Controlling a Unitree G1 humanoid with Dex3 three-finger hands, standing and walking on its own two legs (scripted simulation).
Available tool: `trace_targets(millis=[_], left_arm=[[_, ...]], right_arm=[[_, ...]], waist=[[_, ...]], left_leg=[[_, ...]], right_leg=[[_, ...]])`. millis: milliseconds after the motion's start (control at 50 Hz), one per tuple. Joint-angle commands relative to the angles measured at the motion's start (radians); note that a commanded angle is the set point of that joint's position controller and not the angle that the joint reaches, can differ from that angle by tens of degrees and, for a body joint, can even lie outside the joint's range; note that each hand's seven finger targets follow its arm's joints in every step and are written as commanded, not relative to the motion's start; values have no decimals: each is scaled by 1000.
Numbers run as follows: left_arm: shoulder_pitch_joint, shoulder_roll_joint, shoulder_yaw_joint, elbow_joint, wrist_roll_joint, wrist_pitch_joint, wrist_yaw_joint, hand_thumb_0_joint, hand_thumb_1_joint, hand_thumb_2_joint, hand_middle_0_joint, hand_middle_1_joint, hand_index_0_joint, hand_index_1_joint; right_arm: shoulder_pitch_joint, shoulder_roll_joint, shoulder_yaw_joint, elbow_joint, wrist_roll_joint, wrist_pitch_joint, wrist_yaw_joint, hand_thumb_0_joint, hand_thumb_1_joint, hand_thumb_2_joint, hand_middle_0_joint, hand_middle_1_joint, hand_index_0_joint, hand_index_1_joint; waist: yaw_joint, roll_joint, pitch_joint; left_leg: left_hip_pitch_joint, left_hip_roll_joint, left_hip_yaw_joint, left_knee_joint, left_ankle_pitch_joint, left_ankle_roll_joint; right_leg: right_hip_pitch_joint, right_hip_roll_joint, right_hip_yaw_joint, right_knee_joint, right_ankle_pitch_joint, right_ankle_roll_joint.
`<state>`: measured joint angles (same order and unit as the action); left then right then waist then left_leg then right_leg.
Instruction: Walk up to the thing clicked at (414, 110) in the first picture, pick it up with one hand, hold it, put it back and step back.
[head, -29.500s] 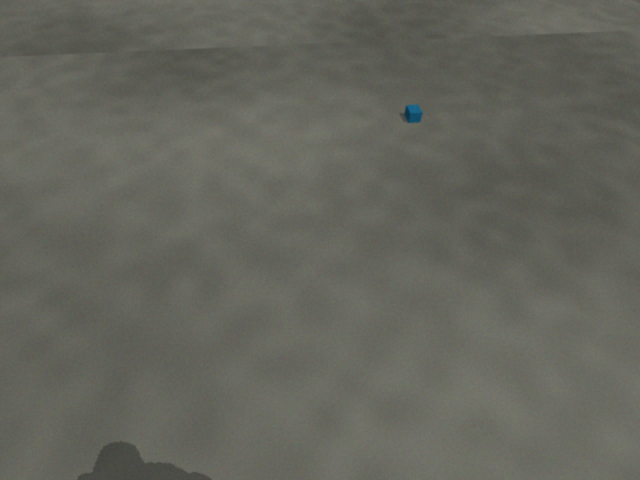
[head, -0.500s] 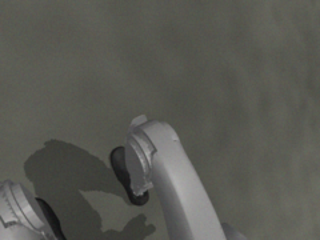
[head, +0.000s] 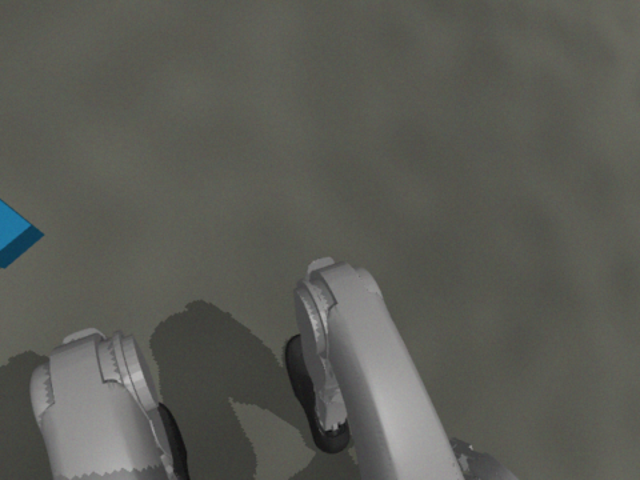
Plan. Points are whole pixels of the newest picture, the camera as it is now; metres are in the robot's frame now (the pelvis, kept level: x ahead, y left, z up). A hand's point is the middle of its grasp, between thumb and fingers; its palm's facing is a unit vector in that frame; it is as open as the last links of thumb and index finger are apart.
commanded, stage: withdraw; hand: left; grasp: from above
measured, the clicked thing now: out of the picture +0.49 +0.32 -0.30
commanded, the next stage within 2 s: home in 0.46 s
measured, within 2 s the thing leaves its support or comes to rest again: neither
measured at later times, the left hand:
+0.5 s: hand out of the picture +0.46 +0.34 -0.13, palm faces -0.42 -0.06 -0.90, open 13.8 cm
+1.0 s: hand out of the picture +0.43 +0.32 -0.05, palm faces -0.33 -0.43 -0.84, open 11.3 cm
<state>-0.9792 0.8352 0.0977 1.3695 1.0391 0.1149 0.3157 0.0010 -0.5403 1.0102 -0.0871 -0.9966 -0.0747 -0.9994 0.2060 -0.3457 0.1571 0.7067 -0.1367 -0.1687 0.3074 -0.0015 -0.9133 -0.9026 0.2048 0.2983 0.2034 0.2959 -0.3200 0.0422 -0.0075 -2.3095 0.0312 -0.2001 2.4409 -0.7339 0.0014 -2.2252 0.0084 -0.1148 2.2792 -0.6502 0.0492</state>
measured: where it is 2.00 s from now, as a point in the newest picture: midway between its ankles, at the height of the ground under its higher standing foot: (253, 451)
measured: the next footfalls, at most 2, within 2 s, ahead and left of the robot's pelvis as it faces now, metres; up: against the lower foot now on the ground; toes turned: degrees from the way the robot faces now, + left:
none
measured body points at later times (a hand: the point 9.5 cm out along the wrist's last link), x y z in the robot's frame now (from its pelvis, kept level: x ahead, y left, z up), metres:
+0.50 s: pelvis -0.02 +0.00 +0.01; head +0.22 +0.10 +0.37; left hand +0.48 +0.34 -0.08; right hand +0.08 -0.28 -0.08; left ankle +0.06 +0.12 -0.30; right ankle +0.11 -0.13 -0.30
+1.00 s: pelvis +0.00 +0.00 +0.06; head +0.22 +0.05 +0.45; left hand +0.45 +0.34 -0.01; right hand +0.07 -0.27 -0.06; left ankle +0.06 +0.12 -0.30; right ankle +0.11 -0.13 -0.30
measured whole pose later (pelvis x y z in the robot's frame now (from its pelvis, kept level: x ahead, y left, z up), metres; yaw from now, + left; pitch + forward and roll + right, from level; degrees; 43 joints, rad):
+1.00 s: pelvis +0.00 +0.00 +0.06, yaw +6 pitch +37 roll -7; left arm -0.72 0.66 0.11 0.91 0.75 -0.02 0.02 0.00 0.10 0.89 -0.24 -0.56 -0.22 -0.57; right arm 0.26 -0.29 0.04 0.64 -0.05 0.04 0.11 0.00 -0.89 -0.89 0.21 0.30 0.21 0.30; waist -0.18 0.07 -0.13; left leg -2.16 0.03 -0.11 2.22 -0.71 0.00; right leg -2.11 -0.02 -0.05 2.13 -0.66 0.04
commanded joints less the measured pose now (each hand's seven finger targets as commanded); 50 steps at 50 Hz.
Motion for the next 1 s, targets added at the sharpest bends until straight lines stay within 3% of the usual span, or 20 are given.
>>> trace_targets(millis=[0, 20, 40, 120, 180, 280, 380, 420, 540, 560, 580, 600, 640, 660, 740, 780, 800, 860, 920, 980], left_arm=[[-220, 101, -89, -264, -2, -70, -178, 0, -545, 1025, -70, -1013, -61, -1022], [-207, 162, -69, -284, 5, -96, -212, 0, -539, 1026, -74, -1012, -65, -1022], [-221, 172, -65, -297, -7, -131, -241, 0, -529, 1023, -74, -1009, -66, -1018], [-268, 255, -19, -393, 21, -274, -310, 0, -484, 1001, -100, -979, -93, -987], [-283, 299, 8, -400, 58, -375, -302, 0, -490, 1009, -86, -983, -80, -991], [-372, 261, -22, -362, 114, -481, -215, 0, -469, 1008, -94, -977, -90, -980], [-458, 90, -137, -190, 163, -428, -59, 0, -464, 997, -81, -986, -84, -981], [-476, 79, -151, -111, 181, -388, -12, 0, -458, 993, -81, -994, -88, -985], [-553, 303, -20, -41, 235, -292, 79, 0, -379, 933, -172, -924, -177, -918], [-543, 323, 6, -40, 240, -280, 85, 0, -448, 915, -252, -844, -224, -838], [-532, 346, 25, -70, 236, -273, 87, 0, -428, 913, -254, -764, -224, -758], [-523, 347, 35, -82, 229, -264, 84, 0, -371, 873, -242, -684, -215, -704], [-509, 384, 72, -158, 198, -249, 73, 0, -345, 825, -229, -632, -204, -654], [-474, 371, 82, -152, 176, -239, 59, 0, -279, 837, -229, -621, -206, -642], [-362, 352, 105, -269, 66, -211, -35, 0, -156, 894, -239, -629, -216, -650], [-278, 281, 88, -328, -2, -197, -97, 0, -72, 918, -241, -622, -219, -642], [-225, 249, 84, -332, -33, -188, -126, 0, -1, 914, -238, -596, -217, -615], [-134, 160, 74, -520, -175, -168, -215, 0, 192, 896, -226, -520, -210, -535], [76, 44, 56, -643, -324, -136, -288, 0, 420, 881, -213, -433, -204, -442], [165, 30, 80, -794, -422, -123, -326, 0, 648, 874, -203, -355, -198, -359]], right_arm=[[198, -276, -130, -47, 31, 46, -48, 0, -904, -905, 200, 301, 200, 301], [203, -277, -137, -53, 31, 58, -65, 0, -904, -905, 200, 300, 200, 300], [194, -277, -144, -71, 32, 72, -81, 0, -900, -904, 200, 301, 200, 301], [172, -246, -145, -84, 35, 108, -161, 0, -896, -902, 201, 300, 200, 300], [143, -228, -128, -85, 34, 124, -202, 0, -891, -900, 201, 300, 200, 300], [127, -213, -108, -61, 30, 127, -231, 0, -888, -897, 201, 300, 200, 300], [137, -220, -110, -32, 12, 147, -224, 0, -880, -894, 201, 300, 200, 300], [160, -224, -108, -23, 9, 149, -221, 0, -879, -892, 201, 300, 200, 300], [196, -225, -86, -31, -5, 146, -210, 0, -887, -894, 200, 299, 200, 299], [201, -226, -88, -35, -6, 142, -207, 0, -881, -893, 199, 299, 198, 299], [197, -224, -87, -45, -4, 141, -205, 0, -882, -894, 199, 299, 198, 299], [199, -221, -87, -59, -3, 138, -201, 0, -883, -894, 199, 299, 198, 299], [196, -225, -97, -81, 7, 139, -199, 0, -885, -895, 199, 299, 199, 299], [210, -223, -106, -83, 8, 137, -196, 0, -885, -895, 199, 299, 199, 299], [237, -217, -141, -94, 21, 148, -188, 0, -885, -895, 199, 299, 199, 299], [247, -205, -158, -92, 33, 162, -185, 0, -886, -895, 199, 299, 199, 299], [252, -212, -171, -95, 37, 168, -187, 0, -887, -896, 199, 299, 199, 299], [268, -208, -202, -102, 64, 183, -194, 0, -891, -897, 199, 299, 199, 299], [243, -188, -214, -117, 92, 186, -208, 0, -894, -898, 199, 299, 199, 299], [204, -168, -221, -147, 112, 190, -222, 0, -898, -899, 200, 300, 200, 300]], waist=[[-15, 215, -537], [-5, 187, -529], [-1, 155, -515], [37, 119, -570], [59, 108, -561], [49, 235, -610], [-13, 309, -573], [-31, 310, -561], [10, 381, -721], [8, 377, -734], [26, 399, -778], [19, 408, -813], [45, 414, -901], [39, 409, -884], [89, 391, -923], [104, 361, -963], [103, 323, -917], [136, 268, -927], [151, 175, -831], [176, 122, -814]], left_leg=[[413, -20, 114, -329, 213, 18], [410, -23, 119, -336, 193, 19], [380, -27, 125, -334, 165, 16], [390, -36, 131, -320, 88, 18], [381, -39, 143, -309, 50, 22], [501, -28, 106, -348, 68, 19], [576, -26, 83, -384, 113, 4], [580, -29, 90, -375, 158, 3], [586, -34, 134, -309, 297, 6], [586, -36, 134, -309, 307, 7], [605, -34, 138, -309, 322, 5], [614, -34, 141, -304, 335, 8], [632, -33, 151, -311, 341, 14], [615, -35, 155, -316, 325, 17], [604, -33, 167, -361, 280, 21], [609, -34, 178, -378, 301, 25], [591, -36, 180, -388, 299, 24], [608, -35, 183, -438, 291, 31], [599, -33, 173, -505, 274, 37], [641, -25, 151, -565, 281, 41]], right_leg=[[408, 56, -72, -272, 178, -97], [430, 54, -60, -283, 149, -95], [436, 51, -45, -293, 107, -98], [418, 44, -9, -324, -4, -100], [391, 38, 1, -335, -57, -96], [276, 26, -41, -260, 50, -82], [172, 19, -81, -216, 120, -87], [168, 18, -85, -213, 153, -88], [275, 18, -62, -169, 253, -88], [280, 13, -65, -162, 260, -86], [297, 14, -63, -157, 268, -87], [325, 15, -61, -156, 280, -86], [382, 13, -49, -171, 290, -84], [392, 11, -46, -184, 278, -81], [449, 16, -37, -231, 226, -84], [513, 20, -25, -254, 252, -78], [511, 19, -25, -273, 247, -81], [563, 19, -9, -335, 249, -82], [582, 15, -1, -395, 242, -80], [625, 12, 12, -443, 255, -77]])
